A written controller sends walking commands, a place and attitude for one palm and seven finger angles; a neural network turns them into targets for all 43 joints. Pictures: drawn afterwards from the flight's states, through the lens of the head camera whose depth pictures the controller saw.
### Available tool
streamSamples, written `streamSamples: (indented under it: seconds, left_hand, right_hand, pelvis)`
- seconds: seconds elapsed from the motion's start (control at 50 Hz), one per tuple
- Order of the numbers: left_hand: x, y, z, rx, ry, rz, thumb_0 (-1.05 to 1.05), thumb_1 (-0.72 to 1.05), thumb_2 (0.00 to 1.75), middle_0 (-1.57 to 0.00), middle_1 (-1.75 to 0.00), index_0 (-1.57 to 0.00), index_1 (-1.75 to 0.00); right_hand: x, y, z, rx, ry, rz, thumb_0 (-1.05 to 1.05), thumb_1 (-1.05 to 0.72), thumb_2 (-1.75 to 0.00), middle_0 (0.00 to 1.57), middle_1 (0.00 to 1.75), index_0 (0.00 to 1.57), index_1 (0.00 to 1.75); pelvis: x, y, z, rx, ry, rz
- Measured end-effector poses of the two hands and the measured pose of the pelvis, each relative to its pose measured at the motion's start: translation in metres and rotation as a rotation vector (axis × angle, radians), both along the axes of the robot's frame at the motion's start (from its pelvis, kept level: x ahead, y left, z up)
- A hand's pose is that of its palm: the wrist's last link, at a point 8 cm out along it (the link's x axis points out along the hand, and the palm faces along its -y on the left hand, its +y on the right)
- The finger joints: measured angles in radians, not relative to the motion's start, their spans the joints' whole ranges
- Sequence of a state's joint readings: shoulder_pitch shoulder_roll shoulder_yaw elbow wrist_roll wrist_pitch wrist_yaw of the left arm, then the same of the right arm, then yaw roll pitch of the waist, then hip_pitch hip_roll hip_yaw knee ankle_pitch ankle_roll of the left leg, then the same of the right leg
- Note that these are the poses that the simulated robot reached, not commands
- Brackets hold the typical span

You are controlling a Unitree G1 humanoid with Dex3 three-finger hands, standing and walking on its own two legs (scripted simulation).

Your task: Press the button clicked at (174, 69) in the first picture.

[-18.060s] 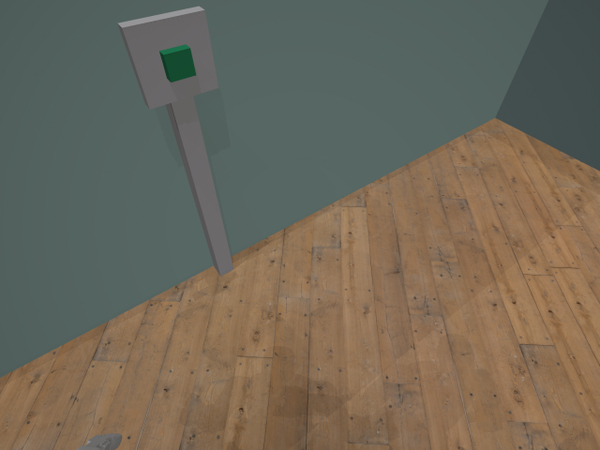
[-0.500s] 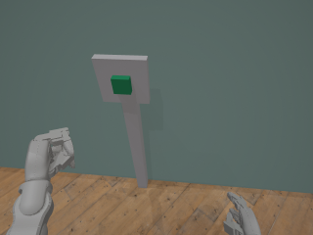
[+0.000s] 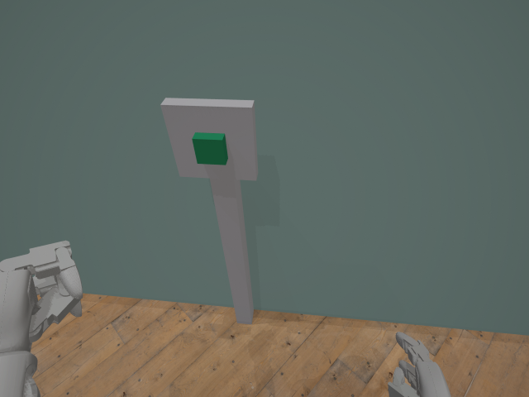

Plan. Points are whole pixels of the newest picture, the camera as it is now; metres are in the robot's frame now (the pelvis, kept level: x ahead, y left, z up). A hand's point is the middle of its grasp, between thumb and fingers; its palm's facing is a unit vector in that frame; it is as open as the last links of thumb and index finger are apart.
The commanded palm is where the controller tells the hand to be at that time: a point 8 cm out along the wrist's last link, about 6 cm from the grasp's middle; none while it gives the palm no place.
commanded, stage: draw the hand back to the body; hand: left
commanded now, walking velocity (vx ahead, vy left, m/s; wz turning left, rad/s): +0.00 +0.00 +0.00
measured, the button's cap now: (211, 148) +0.55 +0.20 +0.10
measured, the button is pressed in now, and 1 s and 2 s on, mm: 0 0 0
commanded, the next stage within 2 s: step back with the hand held close in 0.10 s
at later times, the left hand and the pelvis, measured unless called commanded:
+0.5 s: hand (79, 297) +0.17 +0.25 +0.15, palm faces +0.32 -0.82 -0.47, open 3.1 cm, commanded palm +0.11 +0.29 +0.17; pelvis -0.02 +0.01 +0.00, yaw +0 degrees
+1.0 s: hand (2, 357) +0.10 +0.27 +0.16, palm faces +0.42 -0.79 -0.45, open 3.1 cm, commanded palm +0.02 +0.31 +0.17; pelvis -0.09 +0.03 -0.02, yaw +3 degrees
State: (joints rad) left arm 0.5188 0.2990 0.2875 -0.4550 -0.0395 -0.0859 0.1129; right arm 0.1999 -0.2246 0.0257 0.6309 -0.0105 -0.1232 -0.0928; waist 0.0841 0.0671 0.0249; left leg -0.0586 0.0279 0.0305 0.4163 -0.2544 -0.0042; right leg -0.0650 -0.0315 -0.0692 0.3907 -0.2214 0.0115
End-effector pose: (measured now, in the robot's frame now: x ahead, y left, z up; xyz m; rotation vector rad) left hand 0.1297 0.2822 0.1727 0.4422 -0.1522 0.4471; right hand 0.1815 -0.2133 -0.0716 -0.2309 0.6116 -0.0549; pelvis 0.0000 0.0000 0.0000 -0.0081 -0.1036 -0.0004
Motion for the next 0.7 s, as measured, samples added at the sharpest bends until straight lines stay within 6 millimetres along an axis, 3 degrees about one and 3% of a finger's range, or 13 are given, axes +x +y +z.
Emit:
streamSamples:
  seconds: [0.28, 0.44, 0.56, 0.7]
  left_hand:
    - [0.005, -0.001, 0.006, 0.019, -0.032, -0.027, 0.02, 0.89, 0.90, -1.31, -1.50, -1.30, -1.50]
    - [0.009, 0.001, 0.000, 0.067, 0.039, -0.094, 0.02, 0.89, 0.90, -1.31, -1.50, -1.30, -1.50]
    - [-0.002, 0.006, -0.001, 0.106, 0.071, -0.131, 0.02, 0.89, 0.90, -1.31, -1.50, -1.30, -1.50]
    - [-0.026, 0.012, 0.002, 0.127, 0.007, -0.121, 0.02, 0.89, 0.90, -1.31, -1.50, -1.30, -1.50]
  right_hand:
    - [-0.007, 0.005, 0.001, 0.012, 0.002, 0.006, 0.01, -0.90, -0.90, 0.20, 0.30, 0.20, 0.30]
    - [-0.026, -0.008, -0.005, -0.019, 0.101, -0.064, 0.01, -0.90, -0.90, 0.20, 0.30, 0.21, 0.30]
    - [-0.043, -0.014, -0.006, -0.043, 0.129, -0.119, 0.01, -0.90, -0.90, 0.20, 0.30, 0.20, 0.30]
    - [-0.060, -0.006, -0.003, -0.042, 0.095, -0.112, 0.01, -0.91, -0.90, 0.20, 0.30, 0.20, 0.30]
  pelvis:
    - [-0.005, -0.002, 0.000, -0.005, 0.007, 0.003]
    - [-0.013, 0.007, -0.001, -0.008, 0.092, 0.001]
    - [-0.025, 0.013, -0.004, 0.000, 0.105, -0.003]
    - [-0.049, 0.016, -0.009, -0.001, 0.106, -0.002]
